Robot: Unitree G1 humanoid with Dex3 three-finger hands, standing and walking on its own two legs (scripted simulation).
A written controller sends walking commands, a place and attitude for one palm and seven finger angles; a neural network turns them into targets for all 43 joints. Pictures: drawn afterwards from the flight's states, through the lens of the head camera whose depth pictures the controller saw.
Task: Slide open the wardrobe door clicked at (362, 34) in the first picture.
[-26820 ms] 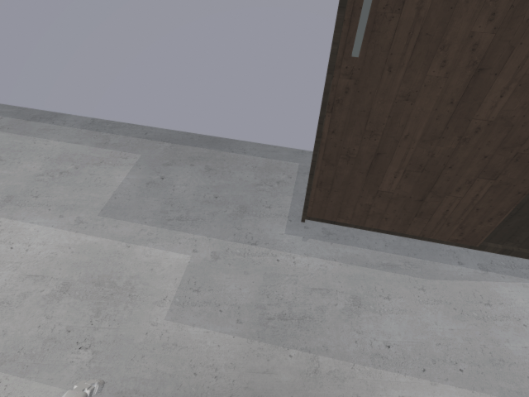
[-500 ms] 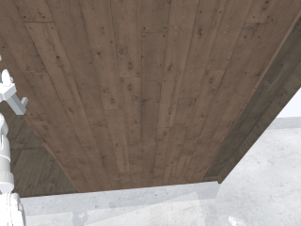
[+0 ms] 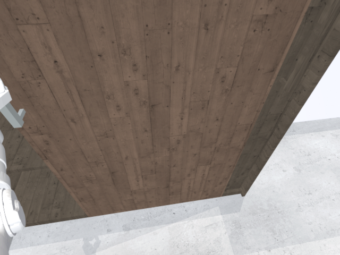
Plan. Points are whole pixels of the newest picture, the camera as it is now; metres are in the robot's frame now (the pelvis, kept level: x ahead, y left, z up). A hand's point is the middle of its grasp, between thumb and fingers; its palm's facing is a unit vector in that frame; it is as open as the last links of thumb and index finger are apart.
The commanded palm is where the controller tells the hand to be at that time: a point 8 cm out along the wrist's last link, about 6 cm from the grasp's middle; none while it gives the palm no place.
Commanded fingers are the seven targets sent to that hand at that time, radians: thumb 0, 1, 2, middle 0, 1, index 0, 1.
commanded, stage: stop walking and hold the door there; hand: left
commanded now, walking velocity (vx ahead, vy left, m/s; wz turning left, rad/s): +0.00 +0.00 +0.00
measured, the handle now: out of the picture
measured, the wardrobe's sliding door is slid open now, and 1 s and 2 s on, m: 0.61 0.61 0.61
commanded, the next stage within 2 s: loosen the grip on the handle in 1.96 s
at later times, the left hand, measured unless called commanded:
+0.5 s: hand (5, 98) +0.41 +0.37 +0.18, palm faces +0.48 -0.85 -0.21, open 5.6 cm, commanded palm +0.37 +0.38 +0.16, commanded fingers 0.00 0.90 0.90 -0.45 -1.40 -0.45 -1.40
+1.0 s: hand (2, 104) +0.40 +0.38 +0.17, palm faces +0.29 -0.94 -0.19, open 6.2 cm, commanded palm +0.37 +0.39 +0.16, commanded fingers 0.00 0.90 0.90 -0.45 -1.40 -0.45 -1.40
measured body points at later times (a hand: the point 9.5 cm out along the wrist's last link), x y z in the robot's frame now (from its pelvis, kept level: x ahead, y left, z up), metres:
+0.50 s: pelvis +0.00 +0.07 -0.01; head +0.05 +0.07 +0.44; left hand +0.38 +0.41 +0.19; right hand +0.17 -0.18 -0.11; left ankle +0.07 +0.13 -0.73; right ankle -0.03 -0.06 -0.66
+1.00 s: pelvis +0.00 +0.18 -0.03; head +0.09 +0.19 +0.41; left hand +0.38 +0.43 +0.18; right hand +0.20 -0.05 -0.15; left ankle +0.08 +0.36 -0.74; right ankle -0.06 +0.01 -0.68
